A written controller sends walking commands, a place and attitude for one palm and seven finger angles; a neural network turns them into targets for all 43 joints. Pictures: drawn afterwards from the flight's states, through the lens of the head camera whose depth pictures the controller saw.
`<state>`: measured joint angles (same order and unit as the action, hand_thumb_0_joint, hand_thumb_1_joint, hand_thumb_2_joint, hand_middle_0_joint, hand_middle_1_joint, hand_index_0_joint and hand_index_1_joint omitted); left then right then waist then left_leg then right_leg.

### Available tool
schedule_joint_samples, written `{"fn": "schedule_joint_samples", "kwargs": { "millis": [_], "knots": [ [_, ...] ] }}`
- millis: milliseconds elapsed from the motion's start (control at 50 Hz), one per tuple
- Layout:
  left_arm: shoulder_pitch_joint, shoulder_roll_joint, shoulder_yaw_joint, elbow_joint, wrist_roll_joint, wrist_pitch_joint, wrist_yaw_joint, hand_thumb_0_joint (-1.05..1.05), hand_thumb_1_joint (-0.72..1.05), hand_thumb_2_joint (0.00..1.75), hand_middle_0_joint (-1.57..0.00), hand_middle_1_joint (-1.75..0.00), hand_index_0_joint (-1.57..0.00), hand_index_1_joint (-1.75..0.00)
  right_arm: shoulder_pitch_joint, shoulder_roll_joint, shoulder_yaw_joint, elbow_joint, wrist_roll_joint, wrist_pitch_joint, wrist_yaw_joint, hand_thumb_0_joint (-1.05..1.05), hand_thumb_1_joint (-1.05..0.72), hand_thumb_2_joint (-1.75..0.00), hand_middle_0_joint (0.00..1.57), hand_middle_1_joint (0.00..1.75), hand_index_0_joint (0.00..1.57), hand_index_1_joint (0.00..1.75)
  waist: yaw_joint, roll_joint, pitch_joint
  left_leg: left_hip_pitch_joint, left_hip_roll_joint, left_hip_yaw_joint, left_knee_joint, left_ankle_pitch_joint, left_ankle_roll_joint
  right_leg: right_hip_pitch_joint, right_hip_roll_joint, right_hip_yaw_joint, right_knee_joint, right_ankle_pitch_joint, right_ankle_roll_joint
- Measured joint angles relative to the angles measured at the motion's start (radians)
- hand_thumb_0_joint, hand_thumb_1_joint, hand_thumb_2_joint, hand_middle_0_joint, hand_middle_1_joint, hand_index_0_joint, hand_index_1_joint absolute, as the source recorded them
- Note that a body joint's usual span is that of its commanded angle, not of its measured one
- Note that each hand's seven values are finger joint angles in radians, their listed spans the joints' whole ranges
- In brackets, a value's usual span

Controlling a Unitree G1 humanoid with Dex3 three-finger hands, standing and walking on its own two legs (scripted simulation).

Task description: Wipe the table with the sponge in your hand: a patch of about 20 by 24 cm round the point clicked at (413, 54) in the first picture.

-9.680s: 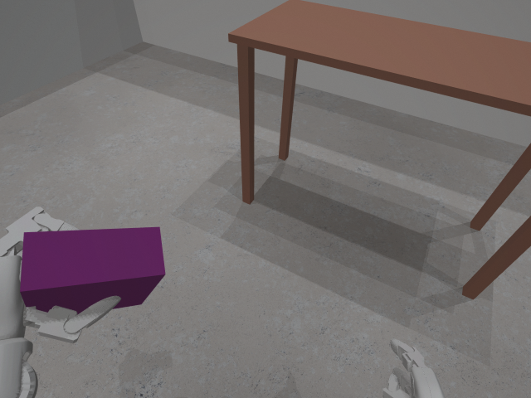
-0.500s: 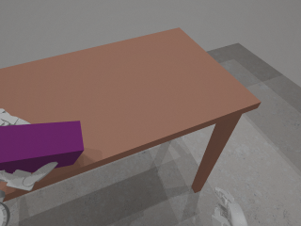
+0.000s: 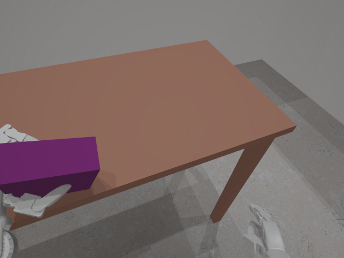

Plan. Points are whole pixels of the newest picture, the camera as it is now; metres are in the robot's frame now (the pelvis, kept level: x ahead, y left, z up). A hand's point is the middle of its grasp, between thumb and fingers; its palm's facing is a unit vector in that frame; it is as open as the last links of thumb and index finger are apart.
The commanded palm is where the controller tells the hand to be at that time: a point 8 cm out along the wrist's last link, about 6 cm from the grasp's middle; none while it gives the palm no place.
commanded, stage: come to a stop and stand still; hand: left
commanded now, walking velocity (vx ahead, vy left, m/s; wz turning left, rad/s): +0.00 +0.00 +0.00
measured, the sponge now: (67, 169) +0.23 +0.21 +0.15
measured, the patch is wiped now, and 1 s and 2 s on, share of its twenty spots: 0.00 0.00 0.00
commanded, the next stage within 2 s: look again from close up in 0.72 s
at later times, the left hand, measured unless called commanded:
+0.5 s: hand (11, 174) +0.21 +0.28 +0.17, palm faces +0.42 -0.86 -0.30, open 9.8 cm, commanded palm +0.13 +0.31 +0.17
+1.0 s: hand (4, 181) +0.20 +0.29 +0.17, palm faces +0.49 -0.81 -0.32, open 9.8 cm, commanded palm +0.14 +0.31 +0.17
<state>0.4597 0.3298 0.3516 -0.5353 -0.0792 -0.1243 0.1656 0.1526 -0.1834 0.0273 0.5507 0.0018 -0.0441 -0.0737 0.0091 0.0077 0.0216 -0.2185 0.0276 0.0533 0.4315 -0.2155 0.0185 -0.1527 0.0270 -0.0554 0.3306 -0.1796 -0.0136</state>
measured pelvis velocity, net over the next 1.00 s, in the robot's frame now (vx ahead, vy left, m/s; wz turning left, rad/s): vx -0.02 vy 0.02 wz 0.02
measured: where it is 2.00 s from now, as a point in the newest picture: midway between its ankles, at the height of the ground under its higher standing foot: outside the picture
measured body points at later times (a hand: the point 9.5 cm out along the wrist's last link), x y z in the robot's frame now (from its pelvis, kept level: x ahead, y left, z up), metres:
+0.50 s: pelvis -0.02 +0.02 -0.01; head +0.01 +0.05 +0.44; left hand +0.18 +0.32 +0.18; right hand +0.14 -0.21 -0.09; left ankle +0.01 +0.10 -0.75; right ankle +0.00 -0.11 -0.74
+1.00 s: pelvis -0.02 +0.02 -0.01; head +0.00 +0.03 +0.44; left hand +0.16 +0.33 +0.18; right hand +0.18 -0.19 -0.08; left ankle +0.01 +0.10 -0.75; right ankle +0.00 -0.11 -0.74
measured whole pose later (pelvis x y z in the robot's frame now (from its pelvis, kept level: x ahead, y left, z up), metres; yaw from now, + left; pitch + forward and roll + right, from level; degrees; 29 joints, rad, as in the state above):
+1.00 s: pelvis -0.02 +0.02 -0.01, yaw +1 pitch -1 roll -1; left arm 0.38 0.32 0.37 -0.45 -0.04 -0.22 0.15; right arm 0.17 -0.22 0.03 0.58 0.01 -0.14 -0.02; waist 0.04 0.00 0.07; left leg -0.24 -0.02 0.06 0.47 -0.21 0.06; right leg -0.20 -0.02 -0.05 0.42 -0.21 0.02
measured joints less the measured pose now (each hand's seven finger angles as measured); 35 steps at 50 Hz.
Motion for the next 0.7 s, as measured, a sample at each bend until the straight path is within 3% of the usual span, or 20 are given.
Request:
{"fn": "schedule_joint_samples", "kwargs": {
  "millis": [20,60,100,160,200,280,380,560,700],
  "knots": [
    [-0.001,-0.006,-0.004,0.007,0.002,0.002,0.001,0.00,-0.48,1.02,-0.80,-1.33,-0.79,-1.35,0.008,-0.003,-0.001,0.006,0.000,0.003,-0.002,0.01,-0.90,-0.90,0.20,0.30,0.20,0.30,0.002,0.003,-0.004,0.002,-0.001,-0.001,-0.004,0.003,0.001,0.004,-0.001,-0.001,-0.006,0.004,0.001],
    [-0.113,0.083,-0.023,0.070,0.014,-0.023,-0.021,0.00,-0.48,1.02,-0.80,-1.33,-0.79,-1.35,0.075,-0.027,0.032,-0.051,0.035,0.009,-0.040,0.01,-0.90,-0.90,0.20,0.30,0.20,0.30,0.029,0.001,0.014,-0.006,-0.010,-0.023,0.013,0.006,0.003,-0.001,-0.008,-0.021,0.024,-0.014,0.008],
    [-0.228,0.153,0.019,0.170,0.025,-0.067,-0.034,0.00,-0.48,1.02,-0.80,-1.34,-0.79,-1.35,0.095,-0.030,0.043,-0.042,0.029,-0.019,-0.018,0.01,-0.90,-0.90,0.20,0.30,0.20,0.30,0.047,-0.011,0.027,-0.026,-0.014,-0.028,0.038,0.003,0.001,-0.031,-0.013,-0.026,0.073,-0.030,-0.004],
    [-0.274,0.190,0.095,0.260,0.014,-0.098,-0.032,0.00,-0.48,1.02,-0.80,-1.34,-0.78,-1.35,0.101,-0.033,0.045,-0.010,0.012,-0.054,0.039,0.02,-0.90,-0.90,0.20,0.30,0.20,0.30,0.039,-0.019,0.025,-0.055,-0.009,-0.015,0.065,-0.006,-0.001,-0.071,-0.011,-0.013,0.111,-0.038,-0.011],
    [-0.226,0.169,0.100,0.248,0.001,-0.114,-0.028,0.00,-0.48,1.02,-0.80,-1.34,-0.78,-1.35,0.120,-0.044,0.034,-0.005,0.009,-0.083,0.069,0.02,-0.90,-0.90,0.20,0.30,0.21,0.30,0.027,-0.017,0.019,-0.067,-0.009,-0.005,0.080,-0.014,0.003,-0.088,-0.012,-0.003,0.130,-0.045,-0.007],
    [-0.096,0.092,0.044,0.153,-0.008,-0.175,-0.014,0.00,-0.48,1.02,-0.80,-1.34,-0.78,-1.35,0.154,-0.069,0.011,0.027,0.004,-0.136,0.095,0.02,-0.90,-0.90,0.20,0.30,0.21,0.30,0.012,-0.026,0.019,-0.074,-0.021,0.009,0.099,-0.030,0.015,-0.104,-0.026,0.010,0.166,-0.065,0.006],
    [-0.100,0.077,0.012,0.141,-0.011,-0.230,-0.024,0.00,-0.47,1.02,-0.80,-1.34,-0.78,-1.35,0.150,-0.075,-0.006,0.091,0.001,-0.145,0.091,0.02,-0.90,-0.90,0.20,0.30,0.20,0.30,0.017,-0.048,0.027,-0.075,-0.045,0.002,0.101,-0.028,0.029,-0.106,-0.050,0.002,0.183,-0.076,0.021],
    [-0.107,0.087,0.026,0.128,-0.018,-0.215,-0.029,0.00,-0.47,1.02,-0.79,-1.34,-0.78,-1.35,0.065,-0.031,-0.010,0.072,0.014,-0.140,0.099,0.02,-0.90,-0.90,0.20,0.30,0.20,0.30,-0.003,-0.054,0.047,-0.071,-0.068,0.006,0.077,-0.002,0.046,-0.110,-0.073,0.006,0.179,-0.060,0.038],
    [-0.075,0.064,0.032,0.096,-0.013,-0.190,-0.027,0.00,-0.47,1.02,-0.79,-1.34,-0.77,-1.35,0.034,-0.007,-0.002,0.047,0.016,-0.130,0.096,0.02,-0.90,-0.90,0.20,0.30,0.20,0.30,0.014,-0.039,0.047,-0.065,-0.071,0.007,0.060,0.009,0.050,-0.101,-0.074,0.007,0.157,-0.047,0.042]
  ]
}}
